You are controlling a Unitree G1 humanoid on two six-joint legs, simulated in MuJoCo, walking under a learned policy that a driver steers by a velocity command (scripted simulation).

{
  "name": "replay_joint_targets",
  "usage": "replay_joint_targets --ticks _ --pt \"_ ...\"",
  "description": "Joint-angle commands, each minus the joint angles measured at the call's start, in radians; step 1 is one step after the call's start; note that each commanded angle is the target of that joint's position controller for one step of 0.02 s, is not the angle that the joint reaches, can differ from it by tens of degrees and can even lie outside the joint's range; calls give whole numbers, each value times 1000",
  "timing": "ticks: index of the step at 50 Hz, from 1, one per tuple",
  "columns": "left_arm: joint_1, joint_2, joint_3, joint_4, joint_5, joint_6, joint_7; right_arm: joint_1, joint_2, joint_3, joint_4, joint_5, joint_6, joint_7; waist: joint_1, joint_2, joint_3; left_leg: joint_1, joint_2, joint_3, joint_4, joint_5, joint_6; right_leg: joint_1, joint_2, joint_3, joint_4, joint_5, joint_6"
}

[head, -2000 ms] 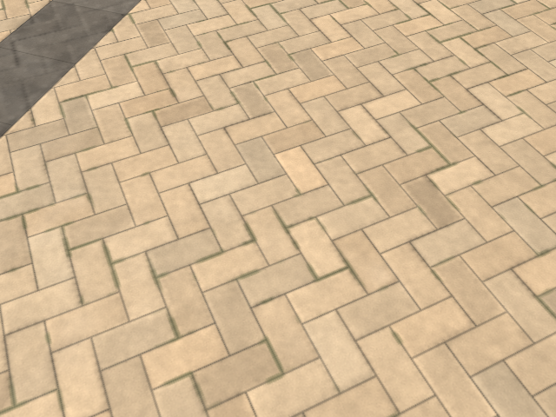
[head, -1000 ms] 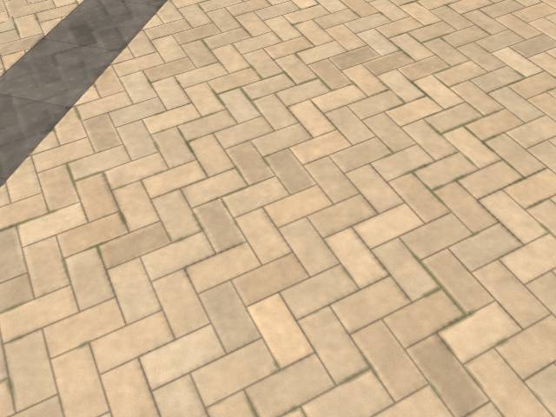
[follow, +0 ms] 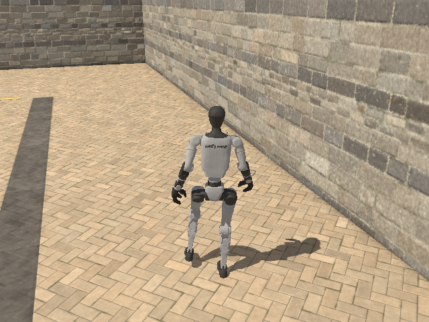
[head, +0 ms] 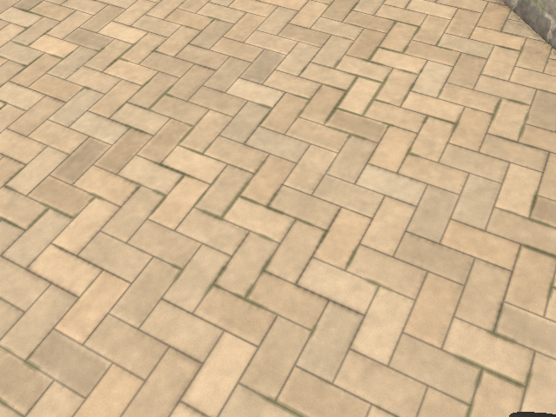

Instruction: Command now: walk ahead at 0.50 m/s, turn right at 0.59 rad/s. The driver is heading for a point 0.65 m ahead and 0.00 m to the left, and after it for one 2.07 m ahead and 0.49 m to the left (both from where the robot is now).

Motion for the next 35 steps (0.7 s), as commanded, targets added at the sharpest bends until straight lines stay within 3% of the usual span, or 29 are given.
replay_joint_targets --ticks 1,4,7,9,10,11,12,13,14,15,16,17,18,20,23,28,31,33,34,35 --pt "-29 179 45 -77 -6 -15 20 -69 -46 -6 -72 0 -6 5 -13 -87 -32 64 -47 20 -209 204 -17 -48 -205 184 -133 161 -142" --pt "22 181 47 -60 -10 -10 20 -149 -47 0 -106 15 -12 18 23 -109 -18 125 -83 22 -332 285 -9 -51 -209 211 -112 94 -117" --pt "55 170 44 -49 -13 -1 24 -169 -80 -8 -128 20 -24 30 25 -120 -21 133 -96 -2 -404 222 10 43 -240 289 -27 74 -105" --pt "50 175 46 -52 -10 8 29 -134 -100 -16 -126 22 -35 34 2 -151 -31 184 -106 2 -425 127 32 82 -253 340 35 109 -93" --pt "35 167 43 -58 -10 12 30 -72 -110 -23 -110 21 -41 32 -34 -166 -50 266 -114 19 -457 115 51 81 -238 346 80 149 -79" --pt "19 138 32 -71 -7 12 28 32 -140 -38 -87 10 -46 26 -85 -160 -116 435 -89 11 -466 126 84 45 -187 316 193 209 -48" --pt "7 86 11 -96 8 8 24 195 -196 -54 -72 -6 -48 18 -156 -71 -255 702 74 -139 -435 95 149 -88 -126 235 465 102 -8" --pt "156 27 -7 -122 -21 -2 24 296 -270 -73 -35 -14 -32 20 -94 282 -392 1036 305 -607 -521 -104 316 -451 8 110 795 -385 64" --pt "156 131 7 -99 -32 -4 27 280 -177 -53 -47 13 -26 25 -110 221 -340 1018 324 -716 -576 -323 308 -587 -74 133 938 -410 76" --pt "46 190 23 -109 -27 2 25 233 -110 -35 -63 17 -18 20 -137 118 -205 893 279 -553 -593 -323 259 -623 -111 117 973 -317 82" --pt "-13 181 23 -119 -15 6 27 189 -94 -26 -65 6 -10 19 -123 46 -129 760 231 -427 -609 -213 233 -589 -143 83 955 -243 86" --pt "-50 162 23 -132 -3 4 24 161 -75 -19 -56 -1 -5 20 -104 36 -69 650 191 -341 -633 -111 229 -562 -165 80 903 -197 85" --pt "-44 138 21 -134 -6 5 18 151 -62 -12 -49 -9 -7 20 -77 60 -50 579 160 -273 -658 -48 224 -512 -187 81 865 -171 80" --pt "-28 96 12 -133 -15 10 12 156 -62 -13 -31 0 -15 24 -57 77 -44 526 138 -194 -701 20 240 -471 -196 60 791 -166 79" --pt "-95 70 -3 -161 1 9 8 175 -111 -26 -9 13 -22 23 -57 49 -32 527 153 -120 -743 143 270 -497 -212 38 633 -83 92" --pt "-247 52 -24 -190 -2 -13 -17 223 -152 -31 18 31 -1 18 -107 41 -12 520 103 26 -747 204 230 -397 -192 -49 336 148 96" --pt "-320 70 -22 -217 -10 -16 -28 282 -172 -33 46 41 15 19 -126 55 6 586 140 19 -723 203 217 -379 -171 -66 250 127 81" --pt "-322 91 -15 -226 -9 -18 -33 291 -187 -35 59 47 27 16 -105 71 7 631 167 17 -680 268 201 -340 -154 -78 202 70 54" --pt "-272 109 -5 -214 -4 -19 -32 278 -195 -36 62 50 33 14 -64 73 -19 634 161 37 -616 388 185 -250 -130 -99 164 68 35" --pt "-161 141 15 -178 3 -17 -28 275 -184 -30 64 52 36 11 -3 59 -86 611 123 83 -479 531 160 -77 -101 -123 127 87 10"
